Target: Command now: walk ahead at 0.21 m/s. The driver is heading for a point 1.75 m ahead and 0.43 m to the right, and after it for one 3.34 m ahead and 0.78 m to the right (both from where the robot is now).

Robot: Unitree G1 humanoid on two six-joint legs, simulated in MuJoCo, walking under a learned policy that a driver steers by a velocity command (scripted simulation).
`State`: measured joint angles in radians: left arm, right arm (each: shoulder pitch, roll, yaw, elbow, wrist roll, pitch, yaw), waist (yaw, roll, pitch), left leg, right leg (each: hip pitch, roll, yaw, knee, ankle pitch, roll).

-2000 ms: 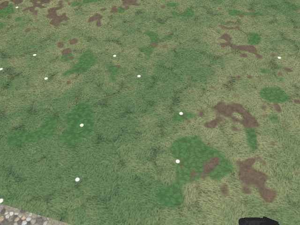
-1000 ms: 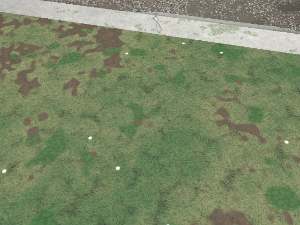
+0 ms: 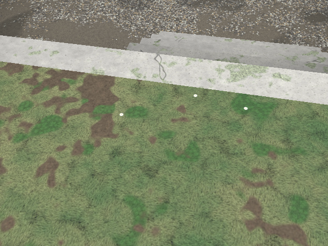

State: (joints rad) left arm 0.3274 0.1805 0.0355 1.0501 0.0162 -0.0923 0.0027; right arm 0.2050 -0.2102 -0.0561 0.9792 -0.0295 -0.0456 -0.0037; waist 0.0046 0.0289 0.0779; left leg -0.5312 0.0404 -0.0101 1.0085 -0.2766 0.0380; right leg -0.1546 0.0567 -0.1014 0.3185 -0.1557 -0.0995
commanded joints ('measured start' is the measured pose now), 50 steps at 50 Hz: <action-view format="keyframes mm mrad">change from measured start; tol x8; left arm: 1 -1 97 1 -37 1 -8 7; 10 47 77 -16 14 -1 28 28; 13 238 2 -28 71 -13 57 39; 24 84 21 -30 90 -5 78 47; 50 144 -16 -48 128 -4 78 51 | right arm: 1 115 -1 8 8 5 18 -2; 7 30 -15 21 10 15 19 -24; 12 134 -105 14 56 7 -13 -39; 16 16 -26 36 44 15 15 -33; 50 165 21 48 182 25 37 -37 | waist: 1 -53 -120 -76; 9 -24 -109 -60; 13 20 141 -144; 22 1 -23 -46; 50 -14 -35 28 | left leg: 1 108 -5 44 -144 85 -15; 9 275 -22 56 -500 130 20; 10 358 1 23 -623 271 26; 12 533 228 -171 -575 840 117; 13 468 267 -225 -599 757 194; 17 302 106 -127 -677 305 75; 23 402 72 -90 -650 358 53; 50 362 47 -90 -695 158 31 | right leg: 1 -24 -226 72 -53 801 -90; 9 28 -261 127 61 573 -73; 11 -45 -194 118 152 255 0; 12 -92 -119 82 177 -127 23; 13 -55 -74 58 184 -271 38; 20 15 -136 128 11 -39 48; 50 -35 -157 140 -29 -97 43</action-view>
